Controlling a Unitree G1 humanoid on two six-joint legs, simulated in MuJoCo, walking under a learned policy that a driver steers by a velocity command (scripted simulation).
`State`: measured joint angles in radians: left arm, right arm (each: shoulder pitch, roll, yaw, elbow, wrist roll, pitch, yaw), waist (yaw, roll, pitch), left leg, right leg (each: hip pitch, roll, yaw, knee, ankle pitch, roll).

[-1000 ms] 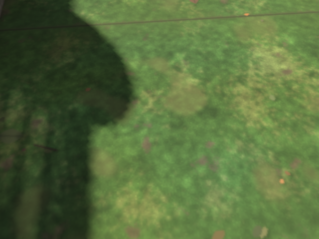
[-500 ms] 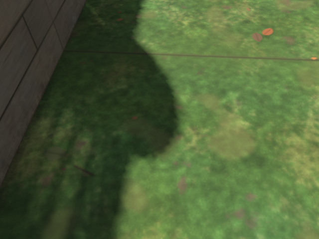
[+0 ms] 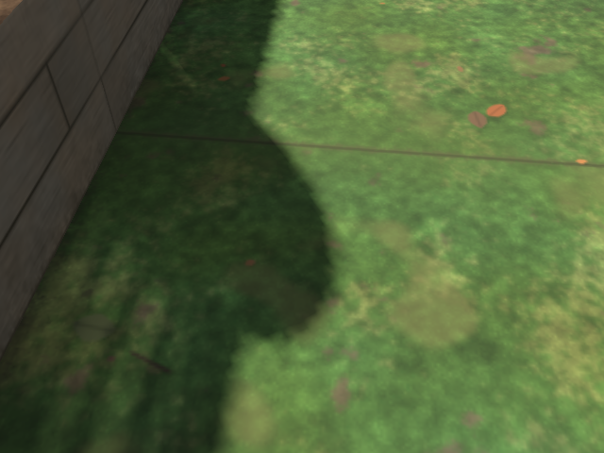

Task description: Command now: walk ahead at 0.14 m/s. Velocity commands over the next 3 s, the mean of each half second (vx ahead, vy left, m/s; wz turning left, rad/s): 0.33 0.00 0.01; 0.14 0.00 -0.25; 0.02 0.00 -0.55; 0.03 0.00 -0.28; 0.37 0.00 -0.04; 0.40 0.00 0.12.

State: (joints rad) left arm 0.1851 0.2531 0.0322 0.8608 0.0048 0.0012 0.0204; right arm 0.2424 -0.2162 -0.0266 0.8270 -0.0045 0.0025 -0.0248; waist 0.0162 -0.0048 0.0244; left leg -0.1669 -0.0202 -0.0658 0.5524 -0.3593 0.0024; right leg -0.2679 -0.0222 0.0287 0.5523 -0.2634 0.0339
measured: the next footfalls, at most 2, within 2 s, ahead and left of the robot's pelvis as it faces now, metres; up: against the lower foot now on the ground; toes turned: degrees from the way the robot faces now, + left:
left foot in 0.60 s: +0.42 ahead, +0.11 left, +0.00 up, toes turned +0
right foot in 1.08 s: +0.36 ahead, -0.13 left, +0.00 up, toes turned -17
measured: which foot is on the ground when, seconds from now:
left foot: down 0.00-0.16, up 0.18-0.58, down 0.60-1.00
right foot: down 0.00-0.60, up 0.62-1.00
